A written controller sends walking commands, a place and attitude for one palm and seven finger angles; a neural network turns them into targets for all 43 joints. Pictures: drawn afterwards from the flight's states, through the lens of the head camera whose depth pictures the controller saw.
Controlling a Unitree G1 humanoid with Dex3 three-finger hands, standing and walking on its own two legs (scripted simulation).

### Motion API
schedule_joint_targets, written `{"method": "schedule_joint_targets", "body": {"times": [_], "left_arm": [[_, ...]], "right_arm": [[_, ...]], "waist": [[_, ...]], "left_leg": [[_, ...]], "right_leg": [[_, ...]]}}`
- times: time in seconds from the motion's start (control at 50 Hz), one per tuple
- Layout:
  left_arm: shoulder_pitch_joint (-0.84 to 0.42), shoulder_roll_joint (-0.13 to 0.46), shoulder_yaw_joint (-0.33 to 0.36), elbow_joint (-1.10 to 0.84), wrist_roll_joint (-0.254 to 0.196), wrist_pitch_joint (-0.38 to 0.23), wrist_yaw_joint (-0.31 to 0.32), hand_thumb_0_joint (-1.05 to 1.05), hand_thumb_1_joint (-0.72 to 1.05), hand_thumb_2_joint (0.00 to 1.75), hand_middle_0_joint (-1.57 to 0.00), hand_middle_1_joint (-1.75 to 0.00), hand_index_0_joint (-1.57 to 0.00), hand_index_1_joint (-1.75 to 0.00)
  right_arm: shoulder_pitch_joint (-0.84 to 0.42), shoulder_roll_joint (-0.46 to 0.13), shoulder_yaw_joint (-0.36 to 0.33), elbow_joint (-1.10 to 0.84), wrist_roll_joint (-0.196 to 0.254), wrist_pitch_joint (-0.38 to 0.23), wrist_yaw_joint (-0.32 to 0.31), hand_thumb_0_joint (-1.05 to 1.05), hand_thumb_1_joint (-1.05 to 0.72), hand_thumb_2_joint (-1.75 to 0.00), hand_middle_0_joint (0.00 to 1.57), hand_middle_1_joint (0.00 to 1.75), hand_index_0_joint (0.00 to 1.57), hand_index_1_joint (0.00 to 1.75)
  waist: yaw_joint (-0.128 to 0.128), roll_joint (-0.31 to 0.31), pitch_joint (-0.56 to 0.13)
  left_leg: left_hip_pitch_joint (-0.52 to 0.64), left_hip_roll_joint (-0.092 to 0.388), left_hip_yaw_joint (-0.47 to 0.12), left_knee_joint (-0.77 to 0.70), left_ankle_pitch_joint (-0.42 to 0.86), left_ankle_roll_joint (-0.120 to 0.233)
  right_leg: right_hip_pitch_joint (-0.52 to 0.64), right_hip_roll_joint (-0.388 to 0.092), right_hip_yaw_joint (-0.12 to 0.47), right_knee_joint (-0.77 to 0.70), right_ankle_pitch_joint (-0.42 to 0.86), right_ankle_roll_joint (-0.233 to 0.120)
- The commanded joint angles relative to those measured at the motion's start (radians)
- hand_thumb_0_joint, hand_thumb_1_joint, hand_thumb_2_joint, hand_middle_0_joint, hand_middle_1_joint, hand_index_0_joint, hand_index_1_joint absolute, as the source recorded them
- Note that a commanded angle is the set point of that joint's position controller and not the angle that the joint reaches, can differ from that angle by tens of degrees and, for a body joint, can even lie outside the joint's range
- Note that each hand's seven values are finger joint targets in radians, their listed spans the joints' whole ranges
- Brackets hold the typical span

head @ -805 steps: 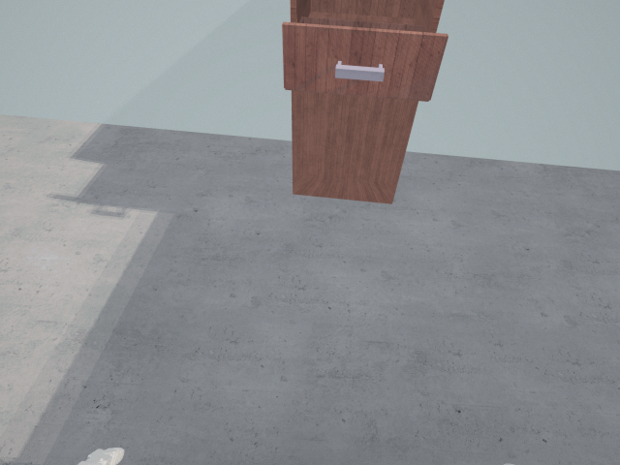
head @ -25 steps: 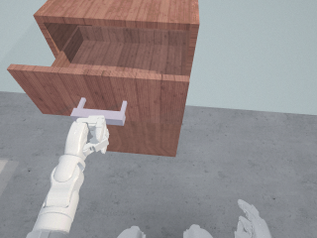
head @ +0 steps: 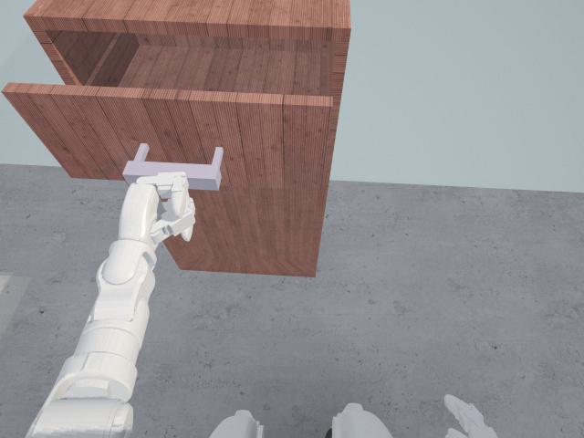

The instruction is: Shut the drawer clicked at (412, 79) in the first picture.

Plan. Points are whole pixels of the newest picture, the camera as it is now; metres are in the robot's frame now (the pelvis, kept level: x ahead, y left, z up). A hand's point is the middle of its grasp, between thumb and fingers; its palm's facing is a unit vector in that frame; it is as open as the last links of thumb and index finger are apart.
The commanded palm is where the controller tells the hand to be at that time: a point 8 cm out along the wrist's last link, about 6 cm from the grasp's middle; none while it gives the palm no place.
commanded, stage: push the drawer shut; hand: left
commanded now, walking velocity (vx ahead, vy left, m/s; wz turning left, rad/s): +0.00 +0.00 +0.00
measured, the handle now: (177, 163) +0.48 +0.18 +0.07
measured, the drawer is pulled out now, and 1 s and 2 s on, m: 0.14 0.02 0.00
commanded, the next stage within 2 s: pull the fist back off the drawer in 1.54 s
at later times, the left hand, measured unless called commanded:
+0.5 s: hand (197, 175) +0.47 +0.15 +0.06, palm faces -0.06 -1.00 -0.05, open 3.0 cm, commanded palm +0.46 +0.20 +0.07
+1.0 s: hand (209, 147) +0.52 +0.14 +0.06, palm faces -0.03 -1.00 -0.05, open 3.3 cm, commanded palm +0.52 +0.18 +0.07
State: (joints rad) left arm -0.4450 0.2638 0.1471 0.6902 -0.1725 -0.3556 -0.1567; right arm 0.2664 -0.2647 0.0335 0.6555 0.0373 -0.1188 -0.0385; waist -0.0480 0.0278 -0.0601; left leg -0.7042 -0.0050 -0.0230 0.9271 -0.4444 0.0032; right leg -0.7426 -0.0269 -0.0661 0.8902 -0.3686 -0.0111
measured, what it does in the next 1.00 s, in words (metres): stands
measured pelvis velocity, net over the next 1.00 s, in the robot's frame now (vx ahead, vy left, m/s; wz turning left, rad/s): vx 0.00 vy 0.01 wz -0.02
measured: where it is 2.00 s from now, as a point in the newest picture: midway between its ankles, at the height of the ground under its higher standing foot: outside the picture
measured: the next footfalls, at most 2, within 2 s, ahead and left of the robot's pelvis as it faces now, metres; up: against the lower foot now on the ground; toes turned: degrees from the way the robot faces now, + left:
none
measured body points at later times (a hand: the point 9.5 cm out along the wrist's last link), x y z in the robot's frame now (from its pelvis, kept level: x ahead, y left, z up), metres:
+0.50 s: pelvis +0.00 +0.00 -0.01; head +0.10 +0.00 +0.43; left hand +0.47 +0.20 +0.06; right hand +0.05 -0.26 -0.13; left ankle +0.01 +0.12 -0.69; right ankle +0.04 -0.12 -0.69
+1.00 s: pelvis +0.00 +0.01 -0.02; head +0.13 +0.02 +0.41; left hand +0.52 +0.19 +0.07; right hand +0.00 -0.25 -0.14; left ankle +0.01 +0.12 -0.69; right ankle +0.04 -0.12 -0.69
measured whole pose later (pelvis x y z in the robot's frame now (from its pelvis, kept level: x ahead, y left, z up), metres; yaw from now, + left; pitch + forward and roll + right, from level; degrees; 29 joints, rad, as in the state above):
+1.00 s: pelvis +0.00 +0.01 -0.02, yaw -1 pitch +21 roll -2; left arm -0.98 0.42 0.31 1.22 -0.05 -0.41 -0.12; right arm 0.37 -0.27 0.05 0.67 -0.03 -0.02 0.01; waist -0.18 0.03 -0.09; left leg -0.93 0.01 -0.01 1.03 -0.47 0.02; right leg -0.96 -0.02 -0.06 0.96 -0.37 0.00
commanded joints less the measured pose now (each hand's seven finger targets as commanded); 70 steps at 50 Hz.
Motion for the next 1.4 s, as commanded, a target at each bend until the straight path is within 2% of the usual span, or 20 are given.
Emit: {"method": "schedule_joint_targets", "body": {"times": [0.0,0.1,0.12,0.2,0.24,0.32,0.38,0.4,0.5,0.52,0.54,0.62,0.74,0.84,0.94,1.06,1.2,1.22,1.3,1.38], "left_arm": [[-0.558,0.181,0.065,-0.143,0.000,-0.071,0.010,0.00,0.90,0.90,-1.40,-1.60,-1.40,-1.60],[-0.663,0.180,0.068,-0.082,0.006,-0.092,-0.001,0.00,0.90,0.90,-1.40,-1.60,-1.40,-1.60],[-0.660,0.188,0.084,-0.071,0.006,-0.095,0.000,0.00,0.90,0.90,-1.40,-1.60,-1.40,-1.60],[-0.695,0.222,0.115,0.013,0.005,-0.102,-0.010,0.00,0.90,0.90,-1.40,-1.60,-1.40,-1.60],[-0.722,0.214,0.114,0.032,0.007,-0.110,-0.015,0.00,0.90,0.90,-1.40,-1.60,-1.40,-1.60],[-0.765,0.268,0.156,0.080,0.017,-0.122,-0.018,0.00,0.90,0.90,-1.40,-1.60,-1.40,-1.60],[-0.820,0.294,0.165,0.110,0.025,-0.128,-0.022,0.00,0.90,0.90,-1.40,-1.60,-1.40,-1.60],[-0.839,0.265,0.142,0.117,0.027,-0.128,-0.028,0.00,0.90,0.90,-1.40,-1.60,-1.40,-1.60],[-0.894,0.292,0.162,0.130,0.041,-0.137,-0.017,0.00,0.90,0.90,-1.40,-1.60,-1.40,-1.60],[-0.897,0.266,0.143,0.142,0.041,-0.135,-0.017,0.00,0.90,0.90,-1.40,-1.60,-1.40,-1.60],[-0.917,0.271,0.147,0.151,0.041,-0.135,-0.014,0.00,0.90,0.90,-1.40,-1.60,-1.40,-1.60],[-0.958,0.270,0.138,0.177,0.060,-0.138,-0.002,0.00,0.90,0.90,-1.40,-1.60,-1.40,-1.60],[-1.062,0.277,0.122,0.226,0.092,-0.136,0.024,0.00,0.90,0.90,-1.40,-1.60,-1.40,-1.60],[-1.124,0.318,0.147,0.235,0.107,-0.139,0.041,0.00,0.90,0.90,-1.40,-1.60,-1.40,-1.60],[-1.175,0.351,0.159,0.273,0.125,-0.128,0.049,0.00,0.90,0.90,-1.40,-1.60,-1.40,-1.60],[-1.188,0.396,0.194,0.305,0.136,-0.121,0.052,0.00,0.90,0.90,-1.40,-1.60,-1.40,-1.60],[-1.263,0.407,0.186,0.354,0.155,-0.105,0.058,0.00,0.90,0.90,-1.40,-1.60,-1.40,-1.60],[-1.276,0.450,0.219,0.350,0.155,-0.104,0.059,0.00,0.90,0.90,-1.40,-1.60,-1.40,-1.60],[-1.345,0.414,0.170,0.332,0.155,-0.105,0.058,0.00,0.90,0.90,-1.40,-1.60,-1.40,-1.60],[-1.379,0.447,0.179,0.325,0.148,-0.103,0.059,0.00,0.90,0.90,-1.40,-1.60,-1.40,-1.60]], "right_arm": [[0.059,-0.140,-0.052,-0.090,-0.002,-0.024,-0.010,0.00,-0.90,-0.90,0.20,0.30,0.20,0.30],[0.079,-0.137,-0.052,-0.083,-0.006,-0.010,-0.005,0.00,-0.90,-0.90,0.20,0.30,0.20,0.30],[0.087,-0.138,-0.055,-0.082,-0.010,-0.009,-0.002,0.00,-0.90,-0.90,0.20,0.30,0.20,0.30],[0.110,-0.143,-0.054,-0.075,-0.013,0.006,0.001,0.00,-0.90,-0.90,0.20,0.30,0.20,0.30],[0.118,-0.142,-0.056,-0.076,-0.015,0.011,0.005,0.00,-0.90,-0.90,0.20,0.30,0.20,0.30],[0.142,-0.147,-0.056,-0.071,-0.019,0.023,0.010,0.00,-0.90,-0.90,0.20,0.30,0.20,0.30],[0.157,-0.153,-0.056,-0.072,-0.022,0.030,0.008,0.00,-0.90,-0.90,0.20,0.30,0.20,0.30],[0.160,-0.150,-0.055,-0.069,-0.022,0.031,0.010,0.00,-0.90,-0.90,0.20,0.30,0.20,0.30],[0.188,-0.159,-0.059,-0.060,-0.032,0.042,0.019,0.00,-0.90,-0.90,0.20,0.30,0.20,0.30],[0.189,-0.158,-0.058,-0.062,-0.033,0.043,0.021,0.00,-0.90,-0.90,0.20,0.30,0.20,0.30],[0.195,-0.160,-0.059,-0.057,-0.035,0.046,0.022,0.00,-0.90,-0.90,0.20,0.30,0.20,0.30],[0.209,-0.164,-0.060,-0.055,-0.040,0.055,0.027,0.00,-0.90,-0.90,0.20,0.30,0.20,0.30],[0.232,-0.173,-0.056,-0.043,-0.051,0.065,0.028,0.00,-0.90,-0.90,0.20,0.30,0.20,0.30],[0.257,-0.179,-0.053,-0.038,-0.062,0.070,0.031,0.00,-0.90,-0.90,0.20,0.30,0.20,0.30],[0.278,-0.183,-0.049,-0.034,-0.068,0.083,0.032,0.00,-0.90,-0.90,0.20,0.30,0.20,0.30],[0.304,-0.187,-0.047,-0.034,-0.078,0.100,0.039,0.00,-0.90,-0.90,0.20,0.30,0.20,0.30],[0.333,-0.189,-0.042,-0.023,-0.085,0.113,0.041,0.00,-0.90,-0.90,0.20,0.30,0.20,0.30],[0.340,-0.194,-0.044,-0.022,-0.084,0.115,0.038,0.00,-0.90,-0.90,0.20,0.30,0.20,0.30],[0.342,-0.191,-0.041,-0.014,-0.083,0.112,0.034,0.00,-0.90,-0.90,0.20,0.30,0.20,0.30],[0.346,-0.198,-0.035,-0.011,-0.085,0.101,0.028,0.00,-0.90,-0.90,0.20,0.30,0.20,0.30]], "waist": [[-0.083,-0.033,-0.365],[-0.093,0.025,-0.398],[-0.082,0.029,-0.416],[-0.096,-0.027,-0.406],[-0.098,-0.018,-0.408],[-0.096,0.013,-0.419],[-0.113,-0.024,-0.420],[-0.123,0.011,-0.425],[-0.129,0.057,-0.471],[-0.133,0.061,-0.471],[-0.141,0.039,-0.458],[-0.148,0.075,-0.460],[-0.184,0.073,-0.440],[-0.193,0.096,-0.497],[-0.213,0.106,-0.500],[-0.211,0.118,-0.529],[-0.253,0.124,-0.507],[-0.258,0.089,-0.511],[-0.282,0.149,-0.508],[-0.290,0.173,-0.528]], "left_leg": [[0.094,-0.003,-0.005,-0.140,0.127,0.017],[0.114,-0.004,-0.002,-0.130,0.163,0.016],[0.118,-0.005,-0.003,-0.129,0.180,0.014],[0.064,-0.003,0.005,-0.118,0.178,0.019],[0.065,-0.004,0.009,-0.117,0.180,0.021],[0.067,-0.003,0.008,-0.108,0.185,0.021],[0.035,-0.001,0.003,-0.101,0.166,0.026],[0.053,-0.002,0.005,-0.101,0.168,0.025],[0.100,0.005,-0.012,-0.085,0.211,0.018],[0.103,0.004,-0.013,-0.084,0.203,0.018],[0.094,0.006,-0.015,-0.085,0.201,0.019],[0.107,0.008,-0.023,-0.080,0.188,0.016],[0.100,0.011,-0.044,-0.072,0.159,0.017],[0.113,0.012,-0.052,-0.054,0.192,0.016],[0.086,0.012,-0.048,-0.039,0.205,0.020],[0.082,0.014,-0.047,-0.024,0.248,0.020],[0.050,0.016,-0.047,-0.005,0.247,0.027],[0.023,0.018,-0.044,0.002,0.233,0.033],[0.049,0.018,-0.051,-0.001,0.208,0.031],[0.051,0.019,-0.056,-0.003,0.183,0.033]], "right_leg": [[0.206,0.022,0.059,-0.123,0.107,-0.004],[0.188,0.025,0.058,-0.107,0.149,-0.008],[0.199,0.024,0.058,-0.103,0.164,-0.010],[0.215,0.026,0.064,-0.103,0.184,-0.005],[0.209,0.027,0.067,-0.103,0.187,-0.006],[0.189,0.031,0.065,-0.094,0.180,-0.010],[0.184,0.035,0.066,-0.086,0.167,-0.007],[0.161,0.038,0.066,-0.087,0.165,-0.006],[0.105,0.042,0.051,-0.066,0.167,-0.009],[0.095,0.043,0.051,-0.068,0.156,-0.009],[0.092,0.043,0.047,-0.071,0.154,-0.008],[0.048,0.048,0.043,-0.065,0.124,-0.011],[-0.022,0.049,0.034,-0.057,0.083,-0.010],[-0.032,0.050,0.035,-0.046,0.099,-0.011],[-0.036,0.050,0.037,-0.043,0.114,-0.010],[-0.017,0.054,0.039,-0.043,0.147,-0.010],[-0.047,0.055,0.040,-0.046,0.151,-0.007],[-0.036,0.057,0.044,-0.048,0.146,-0.003],[-0.080,0.056,0.043,-0.055,0.115,-0.003],[-0.082,0.057,0.042,-0.055,0.091,-0.004]]}}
